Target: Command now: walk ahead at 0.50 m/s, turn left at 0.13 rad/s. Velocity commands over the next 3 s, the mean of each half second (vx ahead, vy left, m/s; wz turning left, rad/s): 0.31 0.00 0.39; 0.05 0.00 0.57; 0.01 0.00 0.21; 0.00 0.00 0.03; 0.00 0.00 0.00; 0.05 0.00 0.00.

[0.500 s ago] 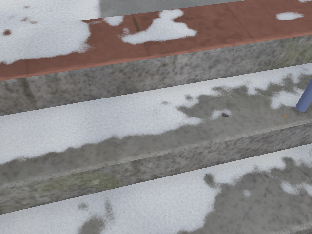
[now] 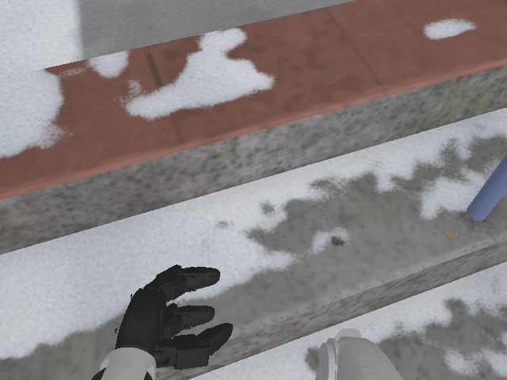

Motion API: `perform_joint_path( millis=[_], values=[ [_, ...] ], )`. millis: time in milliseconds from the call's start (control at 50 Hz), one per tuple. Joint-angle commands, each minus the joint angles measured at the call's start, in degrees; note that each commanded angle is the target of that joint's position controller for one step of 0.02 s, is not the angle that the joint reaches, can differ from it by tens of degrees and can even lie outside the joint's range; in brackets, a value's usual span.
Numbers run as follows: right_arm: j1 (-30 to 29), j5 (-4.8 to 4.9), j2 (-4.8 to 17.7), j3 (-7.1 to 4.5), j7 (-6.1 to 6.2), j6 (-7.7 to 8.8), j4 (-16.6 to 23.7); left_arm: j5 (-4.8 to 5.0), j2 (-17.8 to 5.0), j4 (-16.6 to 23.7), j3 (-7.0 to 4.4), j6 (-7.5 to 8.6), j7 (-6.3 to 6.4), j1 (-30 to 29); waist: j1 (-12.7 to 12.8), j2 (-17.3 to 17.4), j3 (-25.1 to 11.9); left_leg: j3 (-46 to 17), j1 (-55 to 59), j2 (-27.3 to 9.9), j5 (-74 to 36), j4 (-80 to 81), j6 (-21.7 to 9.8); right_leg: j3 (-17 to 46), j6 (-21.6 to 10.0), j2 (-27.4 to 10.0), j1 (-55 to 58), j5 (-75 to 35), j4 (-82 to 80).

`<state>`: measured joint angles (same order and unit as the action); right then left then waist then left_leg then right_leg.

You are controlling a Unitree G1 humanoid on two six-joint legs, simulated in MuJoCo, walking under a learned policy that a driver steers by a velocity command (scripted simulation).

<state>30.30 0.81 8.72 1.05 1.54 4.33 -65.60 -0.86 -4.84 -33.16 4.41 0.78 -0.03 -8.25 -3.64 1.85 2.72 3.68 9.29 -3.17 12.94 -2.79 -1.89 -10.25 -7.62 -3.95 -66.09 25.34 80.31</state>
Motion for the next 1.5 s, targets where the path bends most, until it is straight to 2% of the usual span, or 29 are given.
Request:
perform_joint_path(
  millis=[20,40,60,80,120,140,200,280,300,380,520,580,620,680,700,720,740,760,800,840,900,940,1080,1160,1180,1200,1220,1260,1500],
  values=[
    [-3.41,1.17,20.63,-4.79,-1.64,1.89,5.62,-0.28,-9.58,-3.99,-4.71,0.48,0.11,27.95,18.14,10.21,-26.06,-2.4,-8.91,-10.9,-95.69,-34.62,-6.15,4.91,-2.29,7.44,54.9,-5.01,-20.14],
    [0.35,2.4,14.05,-4.17,-3.03,3.23,7.16,-1.33,-14.95,-8.26,-6.87,1.37,0.55,34.06,15.77,-2.43,-29.52,-4.22,-25.86,-3.84,-60.99,-54.42,-3.48,29.41,-6.45,-6.49,68.54,-5.26,-33.01],
    [-0.23,0.87,9.16,-4.35,-4.15,3.23,9.48,-1.31,-22.38,-10.8,-9.32,0.26,0.97,35.98,14.02,-15.63,-33.69,-7.58,-35.19,9.44,-2.27,-81.95,-1.17,59.68,-8.88,-18.79,70.48,-12.37,-56.08],
    [-1.73,-1.45,6.23,-4.74,-3.58,2.79,11.05,-0.92,-20.18,-11.15,-9.45,0.49,0.65,28.17,9.01,-9.3,-30.73,-17.98,-40.24,6.39,-5.05,-97.71,-2.43,61.51,-6.09,-19.47,63.55,-3.4,-59.33],
    [-9.9,-3.82,2.18,-4.31,-2.15,0.62,16.41,-0.69,-10.52,-15.41,-7.58,1.3,-0.09,18.08,3.22,0.69,-8.86,-8.99,-49.35,0.47,-11.52,-103.0,-3.31,44.82,-3.5,-16.15,43.76,16.48,-57.48],
    [-10.56,-2.77,2.04,-3.12,-5.66,0.72,12.97,-2.73,-6.1,-17.75,-5.32,2.39,-2.39,20.46,8.23,-2.47,1.42,-20.97,-57.5,4.92,-14.8,-112.4,-8.04,37.07,-5.06,-12.83,37.63,3.79,-57.56],
    [-8.59,0.21,0.61,-2.34,-7.95,1.39,13.62,-5.54,-2.2,-24.33,-3.43,3.42,-4.47,19.59,-0.62,2.13,-3.69,-23.93,-66.1,5.45,-20.77,-112.41,-15.56,20.56,1.45,-12.16,39.26,-28.09,-56.9],
    [-12.4,-0.18,4.68,-3.2,-7.88,0.56,13.94,-5.23,-4.33,-22.46,-3.39,5.53,-2.87,13.8,-3.57,-3.68,-7.58,-13.51,-66.29,3.62,-15.37,-109.84,-11.53,0.52,1.48,-4.85,37.34,-28.1,-63.76],
    [-14.41,-0.05,3.71,-2.51,-8.51,0.14,13.36,-5.82,-5.5,-24.78,-3.62,5.45,-2.12,20.97,-0.85,-8.35,-8.7,-10.23,-73.13,4.59,-9.58,-123.02,-10.7,1.16,0.09,-5.53,44.21,-32.47,-63.65],
    [-25.89,1.0,3.93,-0.84,-5.77,-0.53,18.22,-7.66,-7.52,-29.68,-2.72,5.13,-1.65,35.9,4.13,-5.7,-7.13,-13.68,-98.21,6.8,-0.32,-132.0,-9.74,4.6,-0.6,-10.7,68.01,-45.66,-61.46],
    [-34.94,-0.84,3.69,0.12,-4.51,-3.99,25.05,-8.42,-10.57,-29.72,-2.78,5.15,-2.2,41.32,3.48,-6.94,-8.32,-6.04,-97.67,3.1,-8.29,-105.03,-5.27,-2.3,-2.01,-12.36,75.63,-59.85,-65.03],
    [-39.61,-1.41,2.86,1.06,-5.82,-6.95,26.8,-5.98,-14.39,-25.12,-4.0,5.16,-3.74,33.57,1.67,-6.78,-5.92,3.16,-85.55,0.61,7.87,-89.82,-5.82,-6.21,-0.31,-15.58,68.06,-66.84,-68.53],
    [-32.66,-1.13,3.36,0.21,-6.65,-5.5,25.61,-2.24,-18.79,-21.32,-5.49,7.66,-1.53,32.5,-1.62,-10.52,-7.23,6.92,-68.51,5.2,10.82,-81.64,-3.23,-9.29,2.71,-14.75,67.13,-93.99,-63.76],
    [-15.35,0.05,7.04,-1.81,-4.28,-3.61,22.36,-2.69,-25.54,-19.22,-8.73,7.56,-2.99,25.95,-8.93,-13.11,-8.46,2.78,-44.27,11.51,-2.47,-60.03,-6.44,-6.92,0.98,-15.99,59.86,-109.53,-47.85],
    [-8.39,0.06,13.06,-3.88,-1.23,-4.44,20.28,-5.15,-20.65,-16.53,-8.32,7.71,-4.0,28.16,-5.91,-1.08,-22.73,-16.33,-20.23,8.35,-29.54,-57.78,-16.19,-4.23,5.74,-11.23,43.14,-88.07,-29.99],
    [-4.0,-5.2,17.47,-4.48,-0.94,-5.21,23.5,-2.87,-18.97,-13.78,-9.29,6.36,-5.2,22.77,-7.81,10.54,-31.25,-46.08,-11.32,-3.26,-18.45,-30.2,-25.46,3.56,8.41,4.52,30.01,-9.8,-5.17],
    [-5.73,-6.62,21.95,-6.7,-1.17,-4.71,22.66,1.04,-16.62,-12.49,-8.31,4.52,-6.74,20.35,-9.38,4.99,-28.24,-58.93,-19.16,-8.26,-5.0,-22.3,-24.63,21.46,6.28,8.98,25.27,-12.92,18.16],
    [-8.87,-4.87,19.31,-6.09,-1.58,-3.1,20.83,1.73,-15.76,-12.01,-8.55,4.31,-6.31,16.62,-7.29,3.01,-14.56,-52.05,-31.46,-5.68,8.92,-22.9,-20.38,25.09,4.84,8.42,16.88,-17.4,27.27],
    [-19.66,-1.62,9.34,-2.72,-3.17,-0.03,17.28,-3.16,-10.02,-12.37,-6.1,4.42,-3.38,21.41,3.4,-1.14,-9.15,-39.22,-44.16,1.06,20.04,-27.43,-17.01,25.3,1.85,7.04,14.82,-23.19,24.08],
    [-25.88,-1.52,1.2,0.37,-3.5,0.97,17.08,-3.53,-10.91,-12.44,-5.55,4.61,-0.9,21.9,7.29,-1.19,-9.79,-32.26,-48.09,5.16,14.95,-23.16,-14.27,24.19,1.44,6.03,16.1,-16.5,20.7],
    [-25.02,-2.12,7.14,-0.94,-2.64,2.13,19.34,-2.54,-17.14,-11.37,-6.92,4.56,0.91,15.77,5.9,-6.28,-13.29,-26.19,-44.56,5.17,4.16,-24.45,-11.36,20.59,9.02,3.59,15.69,-16.02,10.61],
    [-22.31,-2.95,11.81,-2.82,-3.04,2.74,20.98,-1.82,-16.77,-8.67,-6.9,4.3,1.46,10.3,4.32,-2.36,-12.33,-26.87,-41.56,2.12,-1.15,-20.52,-11.64,16.48,12.03,2.31,16.65,-4.94,4.1],
    [-24.17,-0.89,10.85,-2.76,-2.09,4.2,29.19,-2.13,-14.94,-5.69,-7.31,3.03,0.36,12.82,4.06,1.44,-8.77,-25.78,-38.16,0.93,-10.02,-22.18,-11.04,12.36,15.26,1.08,35.0,-11.82,-15.69],
    [-21.5,2.0,8.73,-2.38,-4.13,2.14,27.3,0.11,-10.04,-1.98,-5.77,3.49,-1.81,11.95,3.51,2.38,-9.23,-29.66,-25.94,-1.84,-15.5,-27.82,-12.25,9.52,11.9,2.03,44.34,-12.42,-54.2],
    [-16.9,0.76,8.28,-2.7,-5.06,1.32,25.43,0.33,-10.46,-2.1,-5.93,3.86,-2.01,12.43,2.19,2.32,-10.55,-30.54,-27.6,-0.27,-14.39,-27.98,-9.99,11.4,8.89,0.79,51.04,-22.18,-54.28],
    [-10.09,0.15,6.76,-2.88,-5.68,1.21,25.32,0.45,-17.64,-1.17,-7.3,4.99,-2.25,11.15,-2.18,-7.94,-15.85,-21.77,-32.37,6.17,-8.57,-33.93,-2.93,20.97,-3.06,-6.97,60.2,-47.14,-49.27],
    [-11.38,-0.8,5.61,-2.42,-6.34,0.64,25.71,0.41,-17.94,-0.84,-7.53,5.18,-3.61,7.73,-2.67,-11.05,-16.94,-14.48,-38.64,8.22,2.85,-33.81,2.78,29.31,-9.49,-10.2,61.87,-40.03,-51.24],
    [-17.82,0.0,7.45,-3.0,-5.83,-0.75,25.55,1.71,-10.64,-2.18,-5.68,4.61,-5.83,7.74,-0.78,-3.47,-10.59,-13.08,-34.2,4.87,3.01,-31.46,5.24,25.53,-2.11,-6.43,53.0,-21.22,-52.87],
    [-22.26,0.21,9.37,-4.06,-3.01,0.72,26.92,0.31,-10.95,-3.96,-6.82,4.23,-5.13,11.38,2.77,-4.38,-10.35,-11.32,-37.52,4.04,-7.49,-29.51,1.71,16.03,0.59,-3.98,62.79,-33.39,-49.79]
  ],
)
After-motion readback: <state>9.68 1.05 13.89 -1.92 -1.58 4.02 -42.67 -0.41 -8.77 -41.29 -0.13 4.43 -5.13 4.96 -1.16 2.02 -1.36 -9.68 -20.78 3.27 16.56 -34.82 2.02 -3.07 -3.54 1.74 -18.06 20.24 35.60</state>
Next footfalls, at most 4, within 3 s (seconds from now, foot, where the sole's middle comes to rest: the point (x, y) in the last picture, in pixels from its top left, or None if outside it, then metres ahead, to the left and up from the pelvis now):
0.02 right None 0.23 -0.10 -0.61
0.68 left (182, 303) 0.47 0.14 -0.44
1.18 right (282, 257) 0.56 -0.07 -0.44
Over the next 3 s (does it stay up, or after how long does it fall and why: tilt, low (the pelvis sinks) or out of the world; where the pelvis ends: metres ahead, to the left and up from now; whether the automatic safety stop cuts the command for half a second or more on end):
stays up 0.52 0.01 0.34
